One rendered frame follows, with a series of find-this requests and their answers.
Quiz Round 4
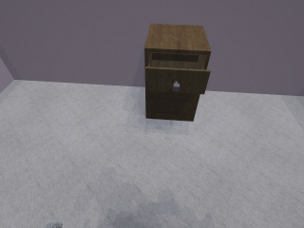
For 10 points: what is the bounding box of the handle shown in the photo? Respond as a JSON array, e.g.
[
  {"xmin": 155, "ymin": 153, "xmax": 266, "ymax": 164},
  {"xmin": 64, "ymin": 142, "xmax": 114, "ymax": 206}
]
[{"xmin": 173, "ymin": 81, "xmax": 180, "ymax": 92}]

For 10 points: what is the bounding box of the cabinet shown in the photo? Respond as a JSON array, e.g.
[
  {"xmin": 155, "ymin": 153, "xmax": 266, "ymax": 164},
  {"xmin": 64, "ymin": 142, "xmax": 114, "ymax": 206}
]
[{"xmin": 144, "ymin": 23, "xmax": 211, "ymax": 122}]

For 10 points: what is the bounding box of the drawer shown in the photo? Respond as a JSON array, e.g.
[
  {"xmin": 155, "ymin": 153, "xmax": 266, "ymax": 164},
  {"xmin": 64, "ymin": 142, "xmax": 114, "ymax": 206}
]
[{"xmin": 145, "ymin": 52, "xmax": 211, "ymax": 95}]

